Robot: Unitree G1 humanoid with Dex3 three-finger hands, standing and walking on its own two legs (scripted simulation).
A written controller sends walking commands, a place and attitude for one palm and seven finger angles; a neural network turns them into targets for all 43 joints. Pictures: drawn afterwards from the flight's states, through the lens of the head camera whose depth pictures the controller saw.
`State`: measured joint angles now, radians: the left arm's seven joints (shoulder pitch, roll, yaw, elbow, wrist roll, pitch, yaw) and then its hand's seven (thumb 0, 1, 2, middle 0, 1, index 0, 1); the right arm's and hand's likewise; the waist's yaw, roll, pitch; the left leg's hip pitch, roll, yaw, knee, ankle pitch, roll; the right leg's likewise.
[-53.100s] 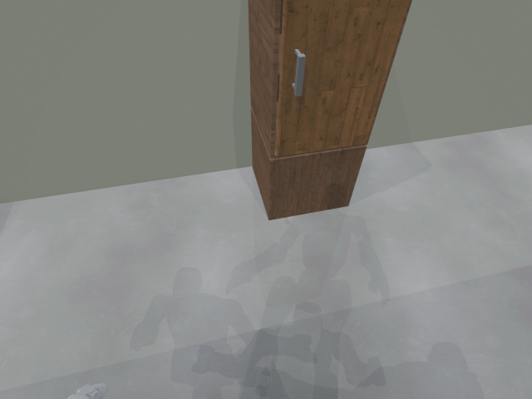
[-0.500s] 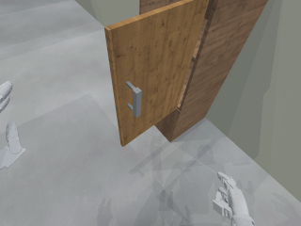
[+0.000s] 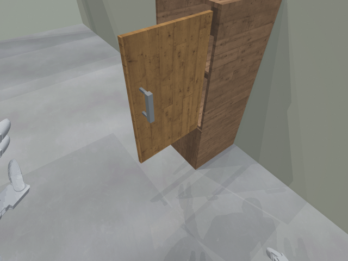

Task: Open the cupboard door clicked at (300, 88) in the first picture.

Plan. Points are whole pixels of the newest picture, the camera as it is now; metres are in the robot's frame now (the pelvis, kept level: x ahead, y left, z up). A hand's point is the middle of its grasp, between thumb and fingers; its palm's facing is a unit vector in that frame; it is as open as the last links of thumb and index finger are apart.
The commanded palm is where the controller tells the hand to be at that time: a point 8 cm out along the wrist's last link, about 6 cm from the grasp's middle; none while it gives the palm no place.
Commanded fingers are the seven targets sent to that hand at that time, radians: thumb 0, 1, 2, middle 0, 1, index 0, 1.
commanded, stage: stop stepping back and stand still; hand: left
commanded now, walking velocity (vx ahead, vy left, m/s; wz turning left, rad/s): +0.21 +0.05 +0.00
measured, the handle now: (146, 105) +0.62 +0.14 +0.00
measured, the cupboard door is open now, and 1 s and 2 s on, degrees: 93 93 93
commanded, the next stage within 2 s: let the arm hang, fingers relaxed in 0.80 s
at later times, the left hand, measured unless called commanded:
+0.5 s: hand out of the picture +0.16 +0.30 +0.15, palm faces +0.44 -0.78 -0.45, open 7.4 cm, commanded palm +0.10 +0.34 +0.17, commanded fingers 0.00 0.90 0.90 -0.20 -0.30 -0.20 -0.30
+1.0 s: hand (23, 236) +0.16 +0.31 +0.03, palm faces +0.22 -0.85 -0.49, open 7.4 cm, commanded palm none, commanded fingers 0.00 0.90 0.90 -0.20 -0.30 -0.20 -0.30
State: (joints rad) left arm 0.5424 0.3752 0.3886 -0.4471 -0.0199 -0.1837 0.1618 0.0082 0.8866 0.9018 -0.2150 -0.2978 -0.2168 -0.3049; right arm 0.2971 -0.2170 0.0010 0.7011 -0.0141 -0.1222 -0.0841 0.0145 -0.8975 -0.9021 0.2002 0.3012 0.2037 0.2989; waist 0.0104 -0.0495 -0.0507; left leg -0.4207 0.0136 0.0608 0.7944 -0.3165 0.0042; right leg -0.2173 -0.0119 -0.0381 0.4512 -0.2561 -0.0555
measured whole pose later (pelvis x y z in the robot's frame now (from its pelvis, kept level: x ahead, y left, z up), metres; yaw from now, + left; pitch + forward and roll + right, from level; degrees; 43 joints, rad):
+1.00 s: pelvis -0.06 +0.05 -0.01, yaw +2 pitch +1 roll +0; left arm 0.31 0.38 0.19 0.07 0.02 -0.09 0.04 0.00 0.90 0.90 -0.20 -0.30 -0.21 -0.30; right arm 0.16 -0.28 -0.01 0.77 -0.01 -0.10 0.00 0.01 -0.90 -0.90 0.20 0.30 0.20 0.30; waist 0.01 0.05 0.00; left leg -0.31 -0.01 0.07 0.55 -0.25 0.04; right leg -0.34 -0.05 -0.06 0.54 -0.22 0.01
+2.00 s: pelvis -0.04 +0.02 +0.00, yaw +3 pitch -2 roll +0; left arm 0.05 0.29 0.01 1.12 0.02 -0.02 0.00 0.00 0.91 0.90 -0.20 -0.30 -0.21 -0.30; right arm 0.11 -0.32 -0.01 1.12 -0.03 -0.01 0.00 0.00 -0.90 -0.90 0.20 0.30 0.20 0.30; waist -0.01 0.02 0.06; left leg -0.14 0.01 0.04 0.32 -0.16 -0.01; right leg -0.17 -0.02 -0.09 0.35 -0.15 -0.02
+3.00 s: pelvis -0.01 +0.01 +0.00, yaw +2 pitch -1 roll +0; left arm 0.09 0.31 0.01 1.13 0.01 -0.02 0.00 0.00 0.90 0.90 -0.21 -0.30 -0.21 -0.30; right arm 0.12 -0.32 0.00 1.13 -0.02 0.00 -0.01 0.01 -0.90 -0.90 0.20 0.30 0.20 0.30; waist -0.01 0.02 0.06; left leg -0.07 0.04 0.05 0.27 -0.18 -0.02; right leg -0.11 0.01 -0.08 0.30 -0.17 -0.04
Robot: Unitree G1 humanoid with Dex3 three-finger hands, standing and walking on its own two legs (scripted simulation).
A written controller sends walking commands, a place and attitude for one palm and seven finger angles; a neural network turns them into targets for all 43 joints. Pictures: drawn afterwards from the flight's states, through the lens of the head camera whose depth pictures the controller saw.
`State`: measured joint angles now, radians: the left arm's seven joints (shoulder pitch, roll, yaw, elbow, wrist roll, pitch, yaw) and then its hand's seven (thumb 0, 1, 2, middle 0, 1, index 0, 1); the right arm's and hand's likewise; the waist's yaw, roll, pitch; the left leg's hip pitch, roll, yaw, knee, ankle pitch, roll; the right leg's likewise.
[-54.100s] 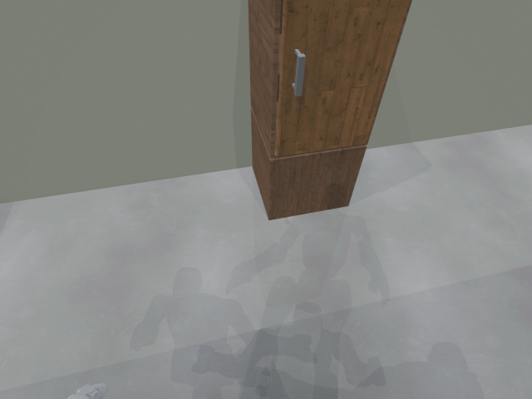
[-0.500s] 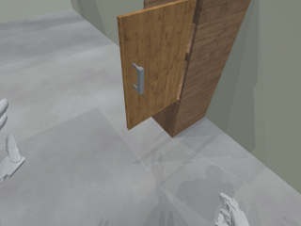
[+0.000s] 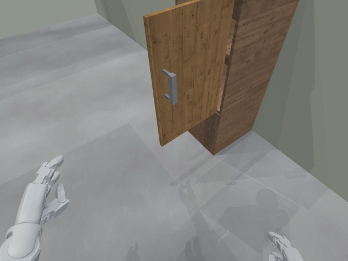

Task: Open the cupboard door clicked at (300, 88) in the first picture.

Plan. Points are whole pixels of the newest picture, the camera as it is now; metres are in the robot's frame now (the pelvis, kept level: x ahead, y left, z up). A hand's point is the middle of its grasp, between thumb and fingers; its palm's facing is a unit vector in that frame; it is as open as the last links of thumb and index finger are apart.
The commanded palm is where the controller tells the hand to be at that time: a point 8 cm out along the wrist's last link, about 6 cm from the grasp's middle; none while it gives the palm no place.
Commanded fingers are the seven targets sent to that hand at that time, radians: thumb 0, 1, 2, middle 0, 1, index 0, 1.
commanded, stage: let the arm hang, fingers relaxed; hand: left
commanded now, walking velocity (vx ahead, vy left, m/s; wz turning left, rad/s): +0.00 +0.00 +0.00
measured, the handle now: (169, 87) +0.68 +0.07 +0.01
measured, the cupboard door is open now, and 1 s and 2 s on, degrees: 93 93 93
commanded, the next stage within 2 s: look to check the result in 1.00 s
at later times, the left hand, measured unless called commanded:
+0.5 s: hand out of the picture -0.01 +0.21 -0.16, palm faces +0.01 -0.95 -0.30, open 7.3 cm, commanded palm none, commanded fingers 0.00 0.90 0.90 -0.20 -0.30 -0.20 -0.30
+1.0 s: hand out of the picture +0.12 +0.21 -0.14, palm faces -0.01 -0.95 -0.32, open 7.3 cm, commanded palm none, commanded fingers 0.00 0.90 0.90 -0.20 -0.30 -0.20 -0.30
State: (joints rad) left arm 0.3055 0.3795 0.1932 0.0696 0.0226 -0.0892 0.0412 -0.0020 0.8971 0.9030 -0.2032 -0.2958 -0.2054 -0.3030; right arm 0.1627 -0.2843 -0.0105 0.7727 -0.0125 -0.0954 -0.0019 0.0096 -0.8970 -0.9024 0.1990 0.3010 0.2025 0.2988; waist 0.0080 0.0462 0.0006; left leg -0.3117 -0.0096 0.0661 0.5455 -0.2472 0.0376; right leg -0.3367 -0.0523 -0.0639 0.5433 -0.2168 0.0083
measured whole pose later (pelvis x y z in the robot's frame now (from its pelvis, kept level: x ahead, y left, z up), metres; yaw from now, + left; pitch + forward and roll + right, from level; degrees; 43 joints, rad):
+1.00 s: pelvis +0.01 -0.03 +0.02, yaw +0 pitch -2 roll +0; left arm 0.05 0.29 0.01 1.12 0.02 -0.02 0.00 0.00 0.91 0.90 -0.20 -0.30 -0.21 -0.30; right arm 0.11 -0.32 -0.01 1.12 -0.03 -0.01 0.00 0.00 -0.90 -0.90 0.20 0.30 0.20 0.30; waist -0.01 0.02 0.06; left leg -0.14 0.01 0.04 0.32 -0.16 -0.01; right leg -0.17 -0.02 -0.09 0.35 -0.15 -0.02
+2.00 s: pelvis +0.05 -0.04 +0.02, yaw +0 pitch -1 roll +0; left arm 0.09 0.31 0.01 1.13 0.01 -0.02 0.00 0.00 0.90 0.90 -0.21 -0.30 -0.21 -0.30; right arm 0.12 -0.32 0.00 1.13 -0.02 0.00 -0.01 0.01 -0.90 -0.90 0.20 0.30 0.20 0.30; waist -0.01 0.02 0.06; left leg -0.07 0.04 0.05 0.27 -0.18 -0.02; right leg -0.11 0.01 -0.08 0.30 -0.17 -0.04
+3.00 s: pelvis +0.05 -0.03 +0.02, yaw +0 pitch -1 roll +0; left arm 0.09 0.32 0.00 1.14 0.01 -0.02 0.00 0.00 0.90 0.90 -0.20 -0.30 -0.21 -0.30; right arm 0.11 -0.32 0.00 1.13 -0.02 -0.01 -0.01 0.01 -0.90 -0.90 0.20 0.30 0.20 0.30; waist 0.00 0.01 0.06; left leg -0.07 0.02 0.05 0.26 -0.18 -0.01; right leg -0.10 0.00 -0.08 0.29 -0.16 -0.02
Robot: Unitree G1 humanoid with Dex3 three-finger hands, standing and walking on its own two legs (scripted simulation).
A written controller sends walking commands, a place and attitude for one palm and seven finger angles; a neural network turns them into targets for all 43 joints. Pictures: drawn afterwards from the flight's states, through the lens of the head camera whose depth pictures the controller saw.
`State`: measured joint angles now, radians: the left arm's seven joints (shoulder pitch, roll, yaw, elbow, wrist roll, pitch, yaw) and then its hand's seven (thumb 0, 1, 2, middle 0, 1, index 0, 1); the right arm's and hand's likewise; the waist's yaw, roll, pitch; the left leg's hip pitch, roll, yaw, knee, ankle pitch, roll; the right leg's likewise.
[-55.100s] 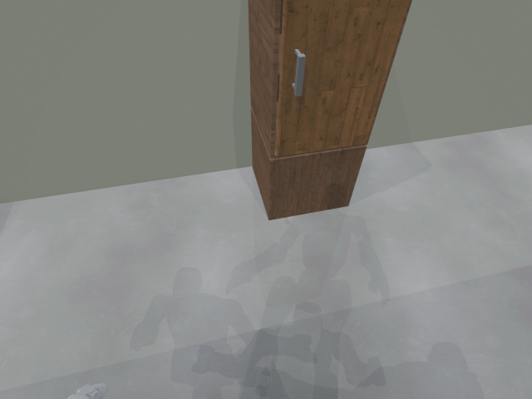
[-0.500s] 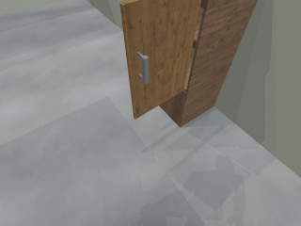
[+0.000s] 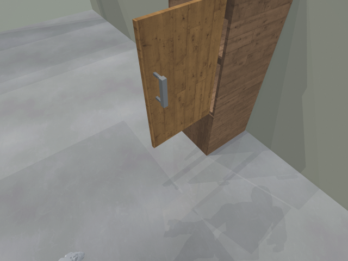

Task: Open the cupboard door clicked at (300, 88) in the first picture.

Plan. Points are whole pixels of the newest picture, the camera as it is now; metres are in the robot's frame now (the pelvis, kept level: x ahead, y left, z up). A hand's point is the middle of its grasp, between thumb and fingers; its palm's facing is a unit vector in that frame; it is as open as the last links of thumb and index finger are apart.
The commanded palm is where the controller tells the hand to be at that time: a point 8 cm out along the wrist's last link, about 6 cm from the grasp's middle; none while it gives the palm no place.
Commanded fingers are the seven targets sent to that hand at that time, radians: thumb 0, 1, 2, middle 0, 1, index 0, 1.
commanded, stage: look to check the result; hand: left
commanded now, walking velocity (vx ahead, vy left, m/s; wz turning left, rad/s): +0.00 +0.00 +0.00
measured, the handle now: (160, 90) +0.67 +0.09 -0.01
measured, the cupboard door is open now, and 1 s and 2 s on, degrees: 93 93 93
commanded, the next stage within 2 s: stand and wait in 0.62 s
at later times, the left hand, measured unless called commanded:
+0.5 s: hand out of the picture +0.10 +0.23 -0.15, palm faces -0.02 -0.94 -0.34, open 7.3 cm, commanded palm none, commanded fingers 0.00 0.90 0.90 -0.20 -0.30 -0.20 -0.30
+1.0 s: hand out of the picture +0.12 +0.23 -0.15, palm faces -0.04 -0.94 -0.33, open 7.3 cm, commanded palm none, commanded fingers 0.00 0.90 0.90 -0.20 -0.30 -0.20 -0.30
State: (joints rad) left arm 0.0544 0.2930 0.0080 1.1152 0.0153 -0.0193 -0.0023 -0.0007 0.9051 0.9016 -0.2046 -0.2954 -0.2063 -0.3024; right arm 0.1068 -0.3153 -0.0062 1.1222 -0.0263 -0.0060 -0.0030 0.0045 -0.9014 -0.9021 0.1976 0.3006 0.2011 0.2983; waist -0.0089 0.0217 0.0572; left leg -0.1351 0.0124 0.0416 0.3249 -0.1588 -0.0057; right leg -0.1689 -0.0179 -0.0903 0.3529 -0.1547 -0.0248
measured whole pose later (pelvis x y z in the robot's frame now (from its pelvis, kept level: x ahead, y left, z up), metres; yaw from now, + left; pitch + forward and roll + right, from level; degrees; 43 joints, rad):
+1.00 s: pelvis +0.03 -0.01 +0.00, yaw -1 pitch -1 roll +0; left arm 0.09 0.31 0.01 1.13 0.01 -0.02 0.00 0.00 0.90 0.90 -0.21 -0.30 -0.21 -0.30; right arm 0.12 -0.32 0.00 1.13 -0.02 0.00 -0.01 0.01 -0.90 -0.90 0.20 0.30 0.20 0.30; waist -0.01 0.02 0.06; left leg -0.07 0.04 0.05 0.27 -0.18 -0.02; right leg -0.11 0.01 -0.08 0.30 -0.17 -0.04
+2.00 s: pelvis +0.03 +0.00 +0.00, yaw -1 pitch -1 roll +0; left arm 0.09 0.32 0.00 1.14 0.01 -0.02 0.00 0.00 0.90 0.90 -0.20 -0.30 -0.21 -0.30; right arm 0.11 -0.32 0.00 1.13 -0.02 -0.01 -0.01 0.01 -0.90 -0.90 0.20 0.30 0.20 0.30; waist 0.00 0.01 0.06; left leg -0.07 0.02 0.05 0.26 -0.18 -0.01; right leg -0.10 0.00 -0.08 0.29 -0.16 -0.02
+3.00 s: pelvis +0.00 -0.02 +0.00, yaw -22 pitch +2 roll +3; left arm 0.23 0.21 0.07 0.95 0.03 0.04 0.00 0.00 0.90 0.90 -0.21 -0.30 -0.21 -0.30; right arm 0.05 -0.21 -0.05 0.93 0.00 0.04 -0.04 0.01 -0.90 -0.90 0.20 0.30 0.20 0.30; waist 0.05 -0.04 0.11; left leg -0.37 0.01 -0.02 0.83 -0.44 -0.05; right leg -0.31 0.10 0.18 0.45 -0.16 -0.06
